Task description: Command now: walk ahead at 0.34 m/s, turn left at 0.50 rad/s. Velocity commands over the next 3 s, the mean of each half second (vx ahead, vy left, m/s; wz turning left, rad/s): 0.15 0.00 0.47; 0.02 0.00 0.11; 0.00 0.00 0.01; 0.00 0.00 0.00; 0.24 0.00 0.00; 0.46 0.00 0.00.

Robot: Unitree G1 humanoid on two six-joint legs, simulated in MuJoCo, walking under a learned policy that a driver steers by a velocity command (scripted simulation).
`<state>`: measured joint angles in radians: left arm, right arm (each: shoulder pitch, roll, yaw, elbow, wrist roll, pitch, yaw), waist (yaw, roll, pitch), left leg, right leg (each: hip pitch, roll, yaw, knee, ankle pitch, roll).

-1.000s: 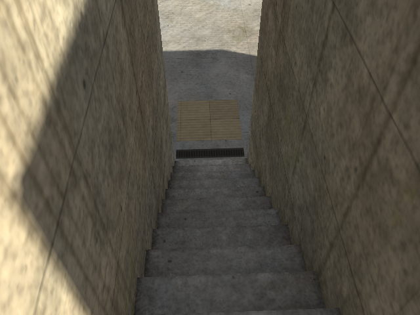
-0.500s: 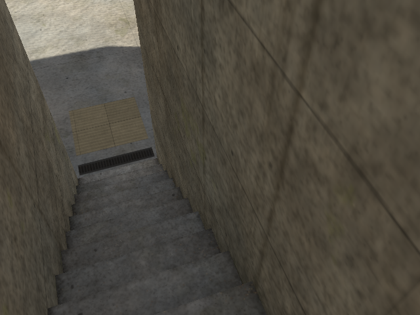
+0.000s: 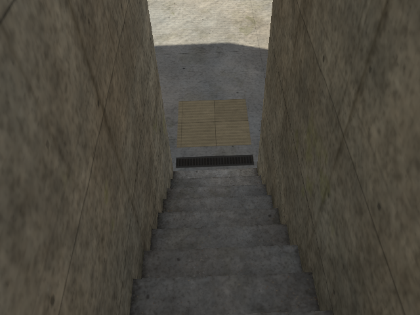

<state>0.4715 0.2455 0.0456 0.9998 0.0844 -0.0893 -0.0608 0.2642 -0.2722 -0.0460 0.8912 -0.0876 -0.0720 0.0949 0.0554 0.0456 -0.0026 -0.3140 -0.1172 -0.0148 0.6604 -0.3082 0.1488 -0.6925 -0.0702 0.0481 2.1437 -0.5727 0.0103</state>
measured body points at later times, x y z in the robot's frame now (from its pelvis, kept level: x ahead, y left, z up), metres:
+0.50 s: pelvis +0.20 +0.04 -0.20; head +0.21 +0.07 +0.25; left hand +0.17 +0.31 -0.35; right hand +0.38 -0.15 -0.29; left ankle +0.21 +0.17 -0.67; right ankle +0.22 -0.05 -0.91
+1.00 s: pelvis +0.24 +0.10 -0.19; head +0.27 +0.11 +0.26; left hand +0.25 +0.38 -0.32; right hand +0.48 -0.09 -0.28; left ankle +0.23 +0.20 -0.91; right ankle +0.22 -0.05 -0.91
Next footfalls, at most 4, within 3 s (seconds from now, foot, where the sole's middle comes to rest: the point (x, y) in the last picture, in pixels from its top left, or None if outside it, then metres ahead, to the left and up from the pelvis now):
0.36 right None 0.26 -0.04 -0.94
0.62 left None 0.26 0.21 -0.94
2.72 right None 0.53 -0.02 -1.13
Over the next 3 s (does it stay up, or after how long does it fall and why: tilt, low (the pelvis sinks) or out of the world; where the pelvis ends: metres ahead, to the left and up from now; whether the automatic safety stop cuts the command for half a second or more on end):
stays up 0.57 0.07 -0.43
